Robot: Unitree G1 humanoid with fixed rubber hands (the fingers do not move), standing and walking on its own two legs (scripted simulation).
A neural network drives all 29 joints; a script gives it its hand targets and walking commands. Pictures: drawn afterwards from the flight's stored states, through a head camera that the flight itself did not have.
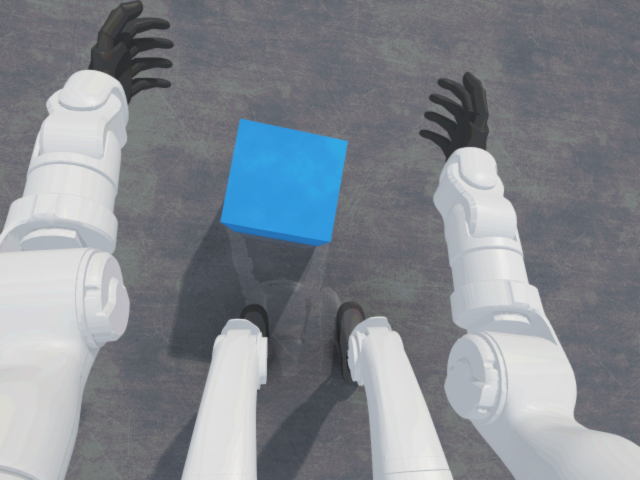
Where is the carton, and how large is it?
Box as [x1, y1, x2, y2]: [220, 119, 347, 245]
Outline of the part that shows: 240,119 220,221 233,230 313,245 318,245 330,241 347,141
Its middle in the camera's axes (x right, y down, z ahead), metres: -0.07 -0.11 +0.85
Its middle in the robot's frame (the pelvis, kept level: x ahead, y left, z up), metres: +0.50 +0.03 -0.52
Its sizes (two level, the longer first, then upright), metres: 0.210 0.200 0.250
